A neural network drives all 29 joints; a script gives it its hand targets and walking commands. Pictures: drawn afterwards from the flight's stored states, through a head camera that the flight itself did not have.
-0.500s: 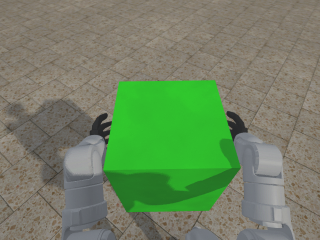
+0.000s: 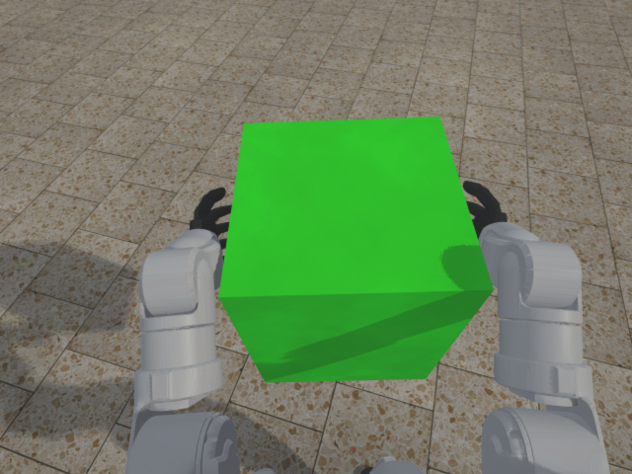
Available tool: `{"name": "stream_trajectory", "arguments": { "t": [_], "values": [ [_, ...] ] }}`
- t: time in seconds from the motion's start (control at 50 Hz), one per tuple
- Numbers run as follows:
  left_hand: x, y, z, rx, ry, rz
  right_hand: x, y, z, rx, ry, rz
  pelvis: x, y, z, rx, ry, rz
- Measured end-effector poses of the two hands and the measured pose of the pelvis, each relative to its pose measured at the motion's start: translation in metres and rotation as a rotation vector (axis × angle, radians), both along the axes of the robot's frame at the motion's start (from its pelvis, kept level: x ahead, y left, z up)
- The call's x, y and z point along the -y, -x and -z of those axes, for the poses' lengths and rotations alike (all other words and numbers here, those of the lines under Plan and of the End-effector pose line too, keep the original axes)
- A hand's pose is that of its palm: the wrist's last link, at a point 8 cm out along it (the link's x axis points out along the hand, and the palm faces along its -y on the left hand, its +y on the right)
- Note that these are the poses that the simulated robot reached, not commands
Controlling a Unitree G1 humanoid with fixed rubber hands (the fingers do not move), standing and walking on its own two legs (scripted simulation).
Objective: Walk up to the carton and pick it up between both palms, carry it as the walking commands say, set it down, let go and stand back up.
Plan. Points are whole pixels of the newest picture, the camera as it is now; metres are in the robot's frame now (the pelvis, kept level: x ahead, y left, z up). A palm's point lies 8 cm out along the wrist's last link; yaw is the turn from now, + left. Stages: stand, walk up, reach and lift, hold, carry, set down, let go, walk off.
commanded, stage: carry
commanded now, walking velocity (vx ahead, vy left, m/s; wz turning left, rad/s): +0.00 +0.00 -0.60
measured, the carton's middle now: (343, 263) +0.37 -0.03 +0.04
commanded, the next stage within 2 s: none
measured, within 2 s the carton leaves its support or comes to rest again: neither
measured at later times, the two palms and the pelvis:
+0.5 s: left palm (311, 296) +0.29 +0.02 +0.10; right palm out of the picture +0.18 -0.29 +0.10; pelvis -0.09 -0.01 +0.00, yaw -18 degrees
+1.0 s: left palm (399, 395) +0.18 -0.06 +0.10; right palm out of the picture -0.02 -0.31 +0.10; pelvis -0.20 +0.02 +0.00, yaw -38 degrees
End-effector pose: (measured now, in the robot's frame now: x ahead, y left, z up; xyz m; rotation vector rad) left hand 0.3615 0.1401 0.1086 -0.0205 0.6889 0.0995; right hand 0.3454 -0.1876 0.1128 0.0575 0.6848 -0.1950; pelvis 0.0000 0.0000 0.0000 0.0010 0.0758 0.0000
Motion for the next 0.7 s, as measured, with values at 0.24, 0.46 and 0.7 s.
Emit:
{"name": "stream_trajectory", "arguments": {
  "t": [0.24, 0.46, 0.7],
  "values": [
    [0.008, 0.035, -0.003, -0.019, 0.017, 0.081, 0.005, 0.068, -0.001, -0.020, 0.022, 0.076, -0.003, 0.042, -0.006, 0.018, 0.031, 0.183],
    [0.106, 0.060, 0.007, -0.057, -0.029, 0.273, 0.089, 0.150, 0.016, -0.060, -0.016, 0.261, 0.014, 0.086, 0.000, 0.008, 0.017, 0.296],
    [0.134, 0.100, 0.011, -0.023, 0.027, 0.421, 0.096, 0.237, 0.006, -0.021, 0.016, 0.433, -0.023, 0.129, 0.004, 0.009, -0.004, 0.463]
  ]
}}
